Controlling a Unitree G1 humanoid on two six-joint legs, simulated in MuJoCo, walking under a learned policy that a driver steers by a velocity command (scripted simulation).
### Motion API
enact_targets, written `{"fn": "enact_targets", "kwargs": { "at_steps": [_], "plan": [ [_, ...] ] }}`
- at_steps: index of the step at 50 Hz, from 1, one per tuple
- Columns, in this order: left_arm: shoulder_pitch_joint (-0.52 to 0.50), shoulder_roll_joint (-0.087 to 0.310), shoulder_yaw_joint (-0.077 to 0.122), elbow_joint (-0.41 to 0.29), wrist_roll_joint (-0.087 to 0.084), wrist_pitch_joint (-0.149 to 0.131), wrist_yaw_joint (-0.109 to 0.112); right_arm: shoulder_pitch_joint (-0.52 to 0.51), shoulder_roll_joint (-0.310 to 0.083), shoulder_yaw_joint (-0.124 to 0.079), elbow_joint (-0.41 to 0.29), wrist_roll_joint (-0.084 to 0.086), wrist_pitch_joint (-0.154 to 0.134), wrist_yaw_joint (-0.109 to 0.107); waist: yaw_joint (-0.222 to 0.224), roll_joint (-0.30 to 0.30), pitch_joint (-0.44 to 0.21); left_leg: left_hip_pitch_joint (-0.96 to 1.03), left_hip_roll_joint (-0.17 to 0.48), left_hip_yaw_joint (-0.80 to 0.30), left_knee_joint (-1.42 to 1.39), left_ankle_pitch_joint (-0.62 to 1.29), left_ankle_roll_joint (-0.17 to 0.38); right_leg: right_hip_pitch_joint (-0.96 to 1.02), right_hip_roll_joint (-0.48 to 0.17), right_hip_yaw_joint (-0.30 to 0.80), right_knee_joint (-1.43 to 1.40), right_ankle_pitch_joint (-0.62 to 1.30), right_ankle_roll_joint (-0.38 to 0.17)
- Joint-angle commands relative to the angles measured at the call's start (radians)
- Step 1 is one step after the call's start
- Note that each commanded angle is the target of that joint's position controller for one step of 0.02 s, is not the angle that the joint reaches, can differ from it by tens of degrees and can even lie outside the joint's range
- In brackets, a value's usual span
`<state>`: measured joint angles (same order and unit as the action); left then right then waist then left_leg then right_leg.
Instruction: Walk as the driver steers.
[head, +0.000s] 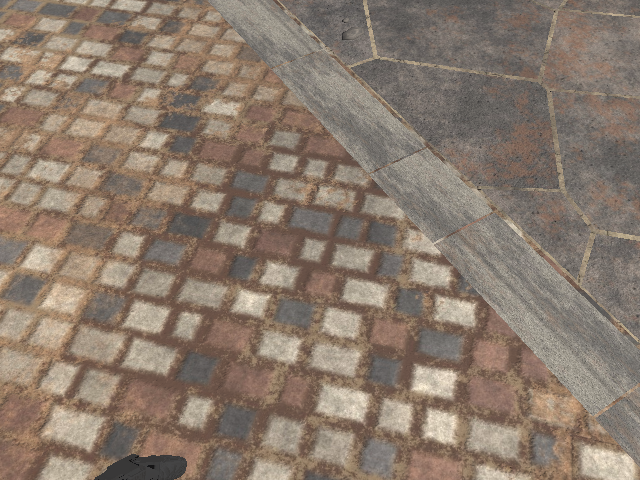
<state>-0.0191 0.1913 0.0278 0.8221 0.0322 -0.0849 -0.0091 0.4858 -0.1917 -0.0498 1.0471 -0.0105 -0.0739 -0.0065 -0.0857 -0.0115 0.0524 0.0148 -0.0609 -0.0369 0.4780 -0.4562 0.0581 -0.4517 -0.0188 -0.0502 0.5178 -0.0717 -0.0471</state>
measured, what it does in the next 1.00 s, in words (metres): walks ahead, turning left: left foot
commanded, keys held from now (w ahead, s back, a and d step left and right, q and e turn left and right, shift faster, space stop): w+q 0.94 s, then w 0.06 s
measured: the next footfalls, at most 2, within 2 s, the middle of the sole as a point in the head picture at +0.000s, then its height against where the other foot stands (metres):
left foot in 0.52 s outside the picture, level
right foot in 1.08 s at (232, 352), level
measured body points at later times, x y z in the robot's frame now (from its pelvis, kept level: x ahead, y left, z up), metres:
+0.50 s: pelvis +0.24 +0.03 +0.00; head +0.28 +0.05 +0.45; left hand +0.13 +0.26 -0.14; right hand +0.51 -0.12 -0.10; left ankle +0.34 +0.13 -0.71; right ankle +0.11 -0.10 -0.72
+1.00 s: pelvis +0.49 +0.14 +0.01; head +0.52 +0.17 +0.46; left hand +0.56 +0.45 -0.08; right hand +0.61 -0.12 -0.11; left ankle +0.34 +0.13 -0.72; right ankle +0.71 +0.11 -0.69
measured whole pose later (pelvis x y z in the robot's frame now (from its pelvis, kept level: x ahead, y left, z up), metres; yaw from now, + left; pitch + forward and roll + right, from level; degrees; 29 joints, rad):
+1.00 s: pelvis +0.49 +0.14 +0.01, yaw +34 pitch +2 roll +0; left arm 0.02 0.25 0.03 0.71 0.03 -0.02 -0.03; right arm 0.46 -0.27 -0.07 0.88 -0.01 -0.05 -0.01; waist -0.10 -0.04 0.03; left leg 0.05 -0.14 -0.18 0.27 -0.33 0.12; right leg -0.63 -0.05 0.01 0.65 -0.04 0.03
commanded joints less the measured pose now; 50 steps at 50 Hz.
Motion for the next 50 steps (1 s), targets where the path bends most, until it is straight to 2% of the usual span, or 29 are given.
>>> {"fn": "enact_targets", "kwargs": {
  "at_steps": [1,2,3,4,6,10,14,17,21,23,24,25,26,27,28,29,30,31,32,33,34,36,38,42,47,49,50],
  "plan": [
    [0.422,0.319,0.09,0.033,0.029,-0.005,0.02,0.054,-0.044,-0.011,-0.129,0.04,-0.009,-0.004,0.165,-0.276,-0.383,-0.587,-0.036,0.017,0.703,-0.103,0.046,0.761,-0.465,0.702,-0.228,-0.208,-0.174],
    [0.338,0.222,0.072,0.018,0.01,0.01,0.017,0.012,-0.122,-0.031,-0.11,0.011,0.007,-0.008,0.13,-0.123,-0.263,-0.636,0.047,-0.034,0.785,-0.029,0.058,0.633,-0.418,0.645,-0.245,-0.326,-0.159],
    [0.263,0.141,0.051,0.007,0.0,0.008,0.014,-0.051,-0.115,-0.033,-0.117,0.002,0.01,0.002,0.115,-0.04,-0.125,-0.64,0.085,-0.034,0.763,0.063,0.054,0.484,-0.368,0.484,-0.273,-0.318,-0.133],
    [0.229,0.112,0.043,0.007,0.0,0.003,0.013,-0.082,-0.087,-0.031,-0.124,0.0,0.013,0.01,0.098,-0.039,-0.067,-0.616,0.116,-0.028,0.724,0.119,0.047,0.391,-0.321,0.361,-0.308,-0.242,-0.107],
    [0.242,0.09,0.036,0.029,-0.006,-0.009,0.021,-0.091,-0.075,-0.034,-0.132,-0.021,0.038,0.027,0.068,-0.087,-0.031,-0.577,0.143,-0.015,0.689,0.158,0.028,0.304,-0.264,0.207,-0.341,-0.11,-0.077],
    [0.316,0.111,0.043,0.059,-0.018,-0.038,0.018,-0.191,-0.063,-0.031,-0.184,-0.023,0.065,0.048,0.062,-0.069,-0.024,-0.663,0.161,0.005,0.666,0.265,0.008,0.325,-0.261,0.069,-0.37,0.062,-0.092],
    [0.358,0.115,0.043,0.077,-0.011,-0.038,0.017,-0.34,-0.064,-0.021,-0.245,-0.021,0.066,0.066,0.081,-0.062,0.016,-0.715,0.162,0.038,0.484,0.399,-0.009,0.347,-0.235,-0.051,-0.38,0.137,-0.093],
    [0.386,0.142,0.048,0.084,-0.013,-0.036,0.021,-0.448,-0.056,-0.007,-0.287,-0.023,0.063,0.078,0.105,-0.065,0.034,-0.657,0.149,0.098,0.302,0.462,0.002,0.372,-0.239,-0.119,-0.379,0.182,-0.084],
    [0.444,0.173,0.057,0.106,-0.011,-0.016,0.031,-0.522,-0.076,-0.007,-0.328,-0.03,0.063,0.084,0.123,-0.065,0.046,-0.624,0.118,0.156,0.182,0.361,0.047,0.501,-0.272,-0.173,-0.319,0.324,-0.073],
    [0.446,0.199,0.063,0.11,-0.009,-0.001,0.036,-0.49,-0.092,-0.015,-0.327,-0.034,0.064,0.077,0.103,-0.087,0.013,-0.542,0.061,0.194,0.152,0.256,0.083,0.553,-0.276,-0.209,-0.198,0.612,-0.061],
    [0.445,0.217,0.067,0.111,-0.008,0.01,0.036,-0.43,-0.106,-0.023,-0.313,-0.035,0.062,0.071,0.076,-0.096,-0.026,-0.472,0.023,0.206,0.138,0.204,0.105,0.569,-0.276,-0.221,-0.087,0.741,-0.058],
    [0.441,0.229,0.07,0.107,-0.01,0.021,0.035,-0.324,-0.125,-0.036,-0.284,-0.035,0.055,0.063,0.034,-0.089,-0.09,-0.354,-0.019,0.209,0.098,0.186,0.13,0.554,-0.271,-0.229,0.082,0.768,-0.054],
    [0.427,0.228,0.068,0.093,-0.012,0.029,0.031,-0.158,-0.163,-0.056,-0.231,-0.044,0.045,0.048,-0.04,-0.036,-0.184,-0.119,-0.024,0.162,0.02,0.219,0.164,0.43,-0.251,-0.247,0.33,0.617,-0.023],
    [0.449,0.14,0.048,0.04,-0.021,0.027,0.023,-0.077,-0.274,-0.087,-0.221,-0.054,0.041,0.033,-0.04,0.126,-0.296,0.183,0.243,-0.206,-0.007,0.099,0.247,0.093,-0.182,-0.239,0.656,0.046,0.023],
    [0.394,0.139,0.051,-0.037,-0.02,0.015,0.006,-0.093,-0.352,-0.101,-0.249,-0.021,0.052,0.026,-0.008,0.231,-0.356,0.316,0.422,-0.719,-0.181,0.147,0.367,-0.22,0.023,-0.076,0.916,-0.501,0.073],
    [0.258,0.18,0.056,-0.06,-0.012,0.008,0.002,-0.097,-0.321,-0.094,-0.24,-0.012,0.064,0.018,-0.034,0.064,-0.233,0.257,0.388,-0.577,-0.208,0.224,0.326,-0.339,-0.04,0.047,0.915,-0.4,0.062],
    [0.253,0.156,0.046,-0.064,-0.024,-0.005,-0.001,-0.148,-0.271,-0.081,-0.234,-0.003,0.062,0.011,0.006,0.042,-0.126,0.124,0.361,-0.441,-0.209,0.332,0.296,-0.323,-0.079,0.051,0.84,-0.298,0.052],
    [0.283,0.152,0.046,-0.042,-0.021,-0.007,0.002,-0.2,-0.224,-0.068,-0.238,-0.001,0.055,0.009,0.057,-0.003,-0.069,0.0,0.302,-0.345,-0.221,0.457,0.251,-0.248,-0.111,0.058,0.739,-0.256,0.051],
    [0.301,0.153,0.048,-0.037,-0.001,0.008,0.004,-0.234,-0.198,-0.059,-0.241,0.009,0.046,0.005,0.094,0.0,-0.051,-0.08,0.253,-0.277,-0.231,0.536,0.228,-0.182,-0.124,0.065,0.687,-0.249,0.06],
    [0.331,0.148,0.046,-0.028,0.014,0.027,0.002,-0.252,-0.182,-0.051,-0.249,0.012,0.036,0.006,0.115,0.017,-0.065,-0.123,0.224,-0.237,-0.238,0.58,0.22,-0.126,-0.129,0.068,0.656,-0.241,0.07],
    [0.333,0.144,0.046,-0.032,0.019,0.043,-0.002,-0.24,-0.181,-0.049,-0.249,0.015,0.025,0.008,0.121,0.021,-0.075,-0.137,0.208,-0.226,-0.241,0.622,0.224,-0.112,-0.123,0.062,0.639,-0.24,0.08],
    [0.299,0.133,0.044,-0.048,0.018,0.061,-0.008,-0.2,-0.206,-0.054,-0.24,0.015,0.013,0.012,0.118,0.024,-0.066,-0.161,0.185,-0.21,-0.261,0.618,0.223,-0.135,-0.115,0.05,0.58,-0.195,0.096],
    [0.212,0.134,0.042,-0.081,0.016,0.067,-0.009,-0.15,-0.218,-0.056,-0.233,0.012,0.011,0.013,0.09,0.038,-0.034,-0.154,0.177,-0.224,-0.284,0.58,0.211,-0.199,-0.111,0.046,0.503,-0.123,0.108],
    [0.064,0.143,0.039,-0.134,0.011,0.065,-0.011,-0.059,-0.22,-0.054,-0.221,0.012,0.012,0.012,0.036,0.06,-0.009,-0.064,0.175,-0.262,-0.279,0.578,0.187,-0.291,-0.087,0.057,0.343,-0.003,0.11],
    [-0.078,0.139,0.022,-0.196,0.003,0.049,-0.021,0.014,-0.228,-0.054,-0.213,0.002,0.015,0.0,-0.011,0.074,0.004,0.031,0.179,-0.294,-0.214,0.697,0.181,-0.287,-0.031,0.051,0.175,0.041,0.09],
    [-0.089,0.144,0.018,-0.211,-0.002,0.039,-0.024,0.018,-0.232,-0.052,-0.211,-0.002,0.014,-0.009,-0.008,0.088,0.007,0.053,0.195,-0.298,-0.194,0.753,0.163,-0.23,-0.016,0.044,0.102,0.044,0.064],
    [-0.063,0.15,0.018,-0.208,-0.002,0.035,-0.023,0.006,-0.233,-0.051,-0.211,-0.003,0.012,-0.012,0.008,0.093,0.006,0.045,0.202,-0.299,-0.185,0.783,0.146,-0.162,-0.008,0.044,0.063,0.037,0.046]
  ]
}}
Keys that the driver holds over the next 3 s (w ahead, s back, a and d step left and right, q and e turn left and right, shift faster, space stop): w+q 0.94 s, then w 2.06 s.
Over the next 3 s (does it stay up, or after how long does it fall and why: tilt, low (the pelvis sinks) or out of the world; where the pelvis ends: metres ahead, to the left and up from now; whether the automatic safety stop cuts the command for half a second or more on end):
stays up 1.33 0.81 0.02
